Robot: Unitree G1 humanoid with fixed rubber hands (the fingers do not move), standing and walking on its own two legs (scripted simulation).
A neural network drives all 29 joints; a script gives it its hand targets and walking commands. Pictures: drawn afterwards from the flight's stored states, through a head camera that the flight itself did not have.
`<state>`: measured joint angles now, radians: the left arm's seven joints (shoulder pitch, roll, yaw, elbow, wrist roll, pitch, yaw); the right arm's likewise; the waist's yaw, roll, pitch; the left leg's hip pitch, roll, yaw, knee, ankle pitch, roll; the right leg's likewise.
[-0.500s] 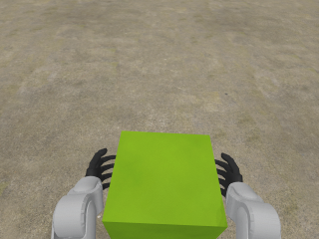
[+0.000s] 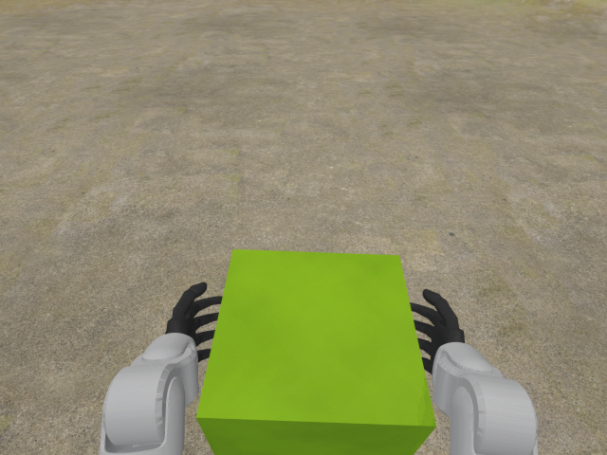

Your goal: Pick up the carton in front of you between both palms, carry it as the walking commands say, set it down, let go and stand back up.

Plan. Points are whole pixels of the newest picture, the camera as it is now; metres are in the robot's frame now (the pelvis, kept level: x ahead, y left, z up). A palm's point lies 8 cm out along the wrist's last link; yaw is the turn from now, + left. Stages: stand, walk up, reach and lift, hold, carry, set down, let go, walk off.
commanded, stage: carry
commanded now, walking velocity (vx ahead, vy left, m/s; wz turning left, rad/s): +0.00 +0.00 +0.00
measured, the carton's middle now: (311, 373) +0.26 +0.00 +0.02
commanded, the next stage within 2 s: hold in 1.12 s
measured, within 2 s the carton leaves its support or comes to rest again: neither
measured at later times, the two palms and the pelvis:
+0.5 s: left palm (184, 367) +0.23 +0.15 +0.07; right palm (441, 377) +0.23 -0.15 +0.07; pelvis -0.02 +0.00 +0.00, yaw +0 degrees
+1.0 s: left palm (186, 375) +0.24 +0.16 +0.04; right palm (428, 384) +0.24 -0.14 +0.04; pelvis -0.05 +0.01 +0.00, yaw +0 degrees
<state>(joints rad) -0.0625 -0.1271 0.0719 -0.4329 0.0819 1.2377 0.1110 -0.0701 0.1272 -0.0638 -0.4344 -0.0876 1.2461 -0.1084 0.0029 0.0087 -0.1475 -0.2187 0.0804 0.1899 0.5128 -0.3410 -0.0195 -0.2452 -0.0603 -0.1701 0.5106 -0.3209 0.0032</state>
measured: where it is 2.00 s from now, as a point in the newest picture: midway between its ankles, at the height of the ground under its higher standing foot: outside the picture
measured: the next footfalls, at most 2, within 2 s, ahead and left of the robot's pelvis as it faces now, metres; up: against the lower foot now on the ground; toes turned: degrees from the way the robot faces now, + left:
none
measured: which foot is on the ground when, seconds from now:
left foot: down 0.00-1.00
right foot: down 0.00-1.00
